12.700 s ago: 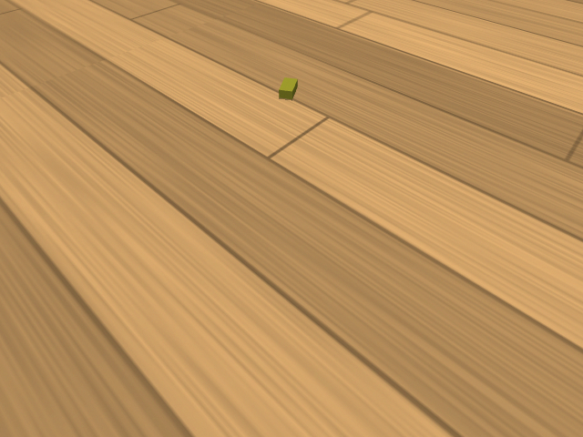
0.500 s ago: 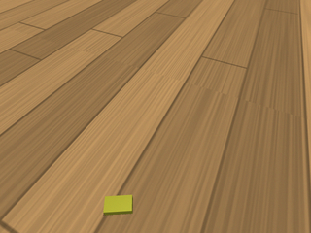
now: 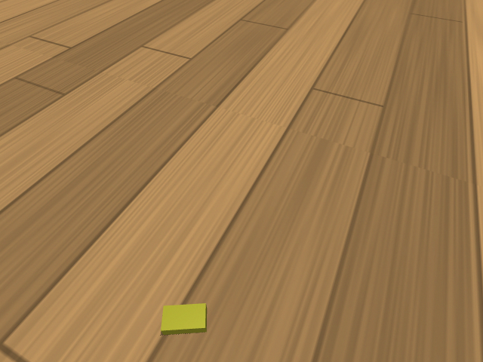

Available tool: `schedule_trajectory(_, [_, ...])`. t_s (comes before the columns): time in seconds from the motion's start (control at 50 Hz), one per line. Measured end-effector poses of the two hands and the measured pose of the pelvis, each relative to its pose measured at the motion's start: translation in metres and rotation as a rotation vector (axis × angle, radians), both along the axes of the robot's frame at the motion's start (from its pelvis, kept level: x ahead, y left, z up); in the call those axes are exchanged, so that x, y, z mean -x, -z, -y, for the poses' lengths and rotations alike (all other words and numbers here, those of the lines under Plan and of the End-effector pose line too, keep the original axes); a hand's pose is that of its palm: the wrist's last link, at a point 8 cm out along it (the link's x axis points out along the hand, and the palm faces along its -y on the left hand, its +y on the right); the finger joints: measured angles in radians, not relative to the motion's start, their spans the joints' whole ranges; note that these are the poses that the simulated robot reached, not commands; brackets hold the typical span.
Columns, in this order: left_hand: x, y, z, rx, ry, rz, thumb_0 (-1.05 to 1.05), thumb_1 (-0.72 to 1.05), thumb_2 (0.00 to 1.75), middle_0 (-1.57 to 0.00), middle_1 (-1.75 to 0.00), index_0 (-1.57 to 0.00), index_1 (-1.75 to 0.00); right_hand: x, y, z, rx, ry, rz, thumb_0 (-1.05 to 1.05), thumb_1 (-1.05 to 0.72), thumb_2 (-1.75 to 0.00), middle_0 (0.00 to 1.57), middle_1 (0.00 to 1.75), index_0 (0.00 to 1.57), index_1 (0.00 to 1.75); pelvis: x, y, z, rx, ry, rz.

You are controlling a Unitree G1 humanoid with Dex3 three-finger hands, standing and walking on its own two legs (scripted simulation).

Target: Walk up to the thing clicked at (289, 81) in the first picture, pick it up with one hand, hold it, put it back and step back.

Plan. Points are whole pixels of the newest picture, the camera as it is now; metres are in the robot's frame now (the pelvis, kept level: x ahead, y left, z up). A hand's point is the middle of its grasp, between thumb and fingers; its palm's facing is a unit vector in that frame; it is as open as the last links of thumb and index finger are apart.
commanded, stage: stand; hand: left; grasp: from above
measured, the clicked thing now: (184, 318) +0.42 +0.20 -0.75
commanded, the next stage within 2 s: rise first in 0.44 s
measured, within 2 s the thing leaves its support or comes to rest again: neither
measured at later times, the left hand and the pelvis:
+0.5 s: hand out of the picture +0.07 +0.25 -0.16, palm faces -0.04 -0.94 -0.35, open 7.4 cm; pelvis +0.00 +0.00 +0.00, yaw +0 degrees
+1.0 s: hand out of the picture +0.13 +0.26 -0.20, palm faces -0.12 -0.91 -0.40, open 12.7 cm; pelvis -0.02 +0.01 -0.05, yaw +0 degrees
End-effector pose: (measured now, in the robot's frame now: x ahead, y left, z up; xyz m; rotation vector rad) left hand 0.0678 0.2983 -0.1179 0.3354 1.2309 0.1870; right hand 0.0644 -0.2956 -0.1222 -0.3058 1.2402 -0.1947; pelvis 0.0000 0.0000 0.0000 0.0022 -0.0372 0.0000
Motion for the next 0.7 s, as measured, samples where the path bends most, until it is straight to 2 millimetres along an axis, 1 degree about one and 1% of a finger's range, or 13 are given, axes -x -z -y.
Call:
schedule_trajectory(0.56, [0.003, 0.001, 0.000, 0.004, 0.001, -0.007, 0.01, 0.90, 0.90, -0.20, -0.30, -0.20, -0.30, 0.004, -0.001, 0.000, 0.003, 0.002, -0.008, 0.00, -0.91, -0.90, 0.20, 0.30, 0.20, 0.30, 0.001, 0.000, -0.001, 0.000, 0.000, 0.000])
schedule_trajectory(0.6, [-0.005, 0.001, 0.002, 0.007, -0.018, 0.040, 0.01, 0.88, 0.90, -0.20, -0.32, -0.20, -0.32, 0.000, -0.001, -0.003, 0.003, 0.009, 0.041, 0.00, -0.92, -0.90, 0.20, 0.30, 0.20, 0.30, 0.003, 0.002, -0.002, 0.001, -0.008, -0.024])
schedule_trajectory(0.64, [-0.020, 0.003, 0.005, 0.016, -0.038, 0.086, 0.01, 0.84, 0.92, -0.19, -0.37, -0.18, -0.37, -0.005, 0.000, -0.010, -0.005, 0.000, 0.087, 0.00, -0.93, -0.90, 0.20, 0.30, 0.20, 0.30, 0.008, 0.005, -0.002, 0.002, -0.014, -0.046])
schedule_trajectory(0.7, [-0.044, 0.009, 0.006, 0.029, -0.016, 0.112, 0.01, 0.73, 0.94, -0.17, -0.49, -0.16, -0.49, -0.009, 0.004, -0.022, -0.024, 0.000, 0.125, 0.00, -0.93, -0.90, 0.20, 0.30, 0.20, 0.30, 0.015, 0.011, -0.002, 0.003, -0.013, -0.089])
